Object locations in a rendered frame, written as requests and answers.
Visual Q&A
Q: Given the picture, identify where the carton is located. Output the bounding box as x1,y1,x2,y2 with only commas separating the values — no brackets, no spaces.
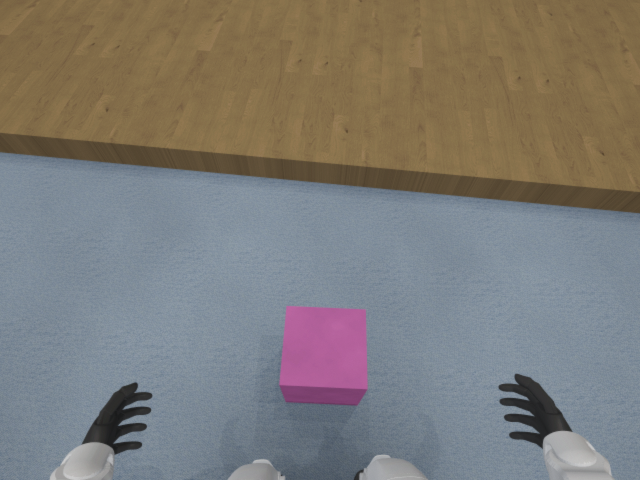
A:
279,306,368,406

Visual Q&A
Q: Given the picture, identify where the robot left forearm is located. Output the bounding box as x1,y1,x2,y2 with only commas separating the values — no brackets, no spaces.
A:
50,442,115,480

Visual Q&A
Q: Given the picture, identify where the right robot thigh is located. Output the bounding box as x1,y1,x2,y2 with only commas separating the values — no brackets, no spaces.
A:
359,458,428,480

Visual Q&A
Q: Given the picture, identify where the robot left hand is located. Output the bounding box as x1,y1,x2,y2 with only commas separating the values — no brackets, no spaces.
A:
81,382,152,455

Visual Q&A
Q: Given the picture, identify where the robot right forearm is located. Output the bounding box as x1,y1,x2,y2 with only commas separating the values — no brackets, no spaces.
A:
543,431,615,480

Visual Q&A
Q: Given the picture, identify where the robot right hand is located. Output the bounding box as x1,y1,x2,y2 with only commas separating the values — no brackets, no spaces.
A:
499,374,573,449

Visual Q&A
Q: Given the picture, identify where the left robot shin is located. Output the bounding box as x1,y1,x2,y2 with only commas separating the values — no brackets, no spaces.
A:
253,459,275,469

